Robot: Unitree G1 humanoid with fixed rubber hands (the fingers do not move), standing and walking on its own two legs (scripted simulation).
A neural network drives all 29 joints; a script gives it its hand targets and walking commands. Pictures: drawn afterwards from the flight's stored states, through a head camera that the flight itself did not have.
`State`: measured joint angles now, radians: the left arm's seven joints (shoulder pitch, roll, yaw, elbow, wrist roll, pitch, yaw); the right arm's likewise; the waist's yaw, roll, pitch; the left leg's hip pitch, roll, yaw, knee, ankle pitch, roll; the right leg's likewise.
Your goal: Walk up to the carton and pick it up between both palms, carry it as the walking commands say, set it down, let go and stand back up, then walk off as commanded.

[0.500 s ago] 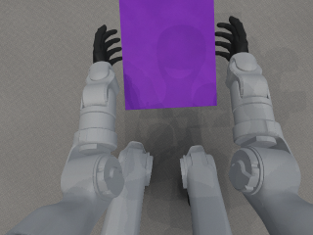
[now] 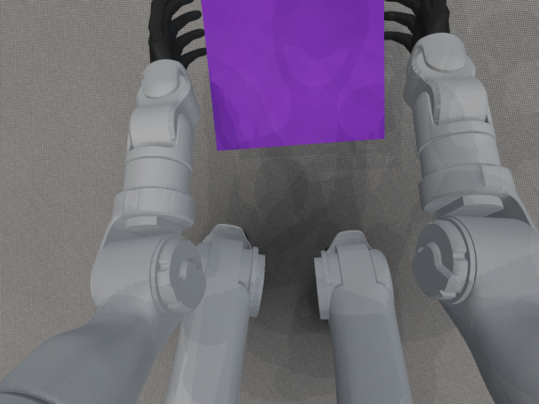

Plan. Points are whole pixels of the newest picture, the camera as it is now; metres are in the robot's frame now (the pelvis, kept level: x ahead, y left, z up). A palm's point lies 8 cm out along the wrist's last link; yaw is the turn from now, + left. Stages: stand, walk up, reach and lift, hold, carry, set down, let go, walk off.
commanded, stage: set down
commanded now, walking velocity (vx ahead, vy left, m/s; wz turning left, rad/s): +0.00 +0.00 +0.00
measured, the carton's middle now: (292, 36) +0.58 +0.01 -0.22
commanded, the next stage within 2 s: none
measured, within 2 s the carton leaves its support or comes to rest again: neither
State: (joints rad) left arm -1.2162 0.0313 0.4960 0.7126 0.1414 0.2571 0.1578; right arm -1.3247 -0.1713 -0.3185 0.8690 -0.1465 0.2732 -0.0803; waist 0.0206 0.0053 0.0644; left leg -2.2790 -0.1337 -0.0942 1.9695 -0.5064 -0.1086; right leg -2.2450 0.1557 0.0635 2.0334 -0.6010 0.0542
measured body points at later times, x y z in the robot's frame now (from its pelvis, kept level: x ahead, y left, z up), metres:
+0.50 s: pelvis +0.01 +0.00 -0.03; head +0.38 -0.02 +0.22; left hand +0.55 +0.16 -0.22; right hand +0.57 -0.15 -0.22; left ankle +0.12 +0.13 -0.38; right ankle +0.09 -0.11 -0.38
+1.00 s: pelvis +0.00 +0.00 -0.05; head +0.38 -0.02 +0.19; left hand +0.55 +0.15 -0.23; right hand +0.56 -0.16 -0.24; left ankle +0.12 +0.13 -0.38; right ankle +0.09 -0.11 -0.38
